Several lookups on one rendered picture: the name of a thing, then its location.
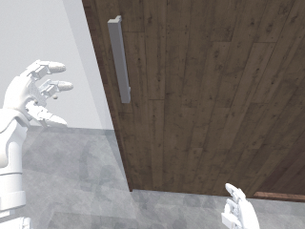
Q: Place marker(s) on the left robot upper arm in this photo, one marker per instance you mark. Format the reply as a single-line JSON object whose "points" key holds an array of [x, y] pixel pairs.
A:
{"points": [[19, 223]]}

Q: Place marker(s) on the left robot forearm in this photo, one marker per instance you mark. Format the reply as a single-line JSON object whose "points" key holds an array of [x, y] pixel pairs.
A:
{"points": [[13, 132]]}

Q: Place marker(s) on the robot left hand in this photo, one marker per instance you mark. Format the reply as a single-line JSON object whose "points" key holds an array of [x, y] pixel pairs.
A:
{"points": [[22, 91]]}

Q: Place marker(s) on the handle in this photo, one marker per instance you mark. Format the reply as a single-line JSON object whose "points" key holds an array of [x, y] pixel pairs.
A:
{"points": [[114, 26]]}

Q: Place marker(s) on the robot right hand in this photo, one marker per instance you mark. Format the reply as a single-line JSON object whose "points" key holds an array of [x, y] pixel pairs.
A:
{"points": [[244, 216]]}

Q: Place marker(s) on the wardrobe door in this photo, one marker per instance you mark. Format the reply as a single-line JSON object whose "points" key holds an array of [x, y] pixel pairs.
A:
{"points": [[289, 176], [217, 90]]}

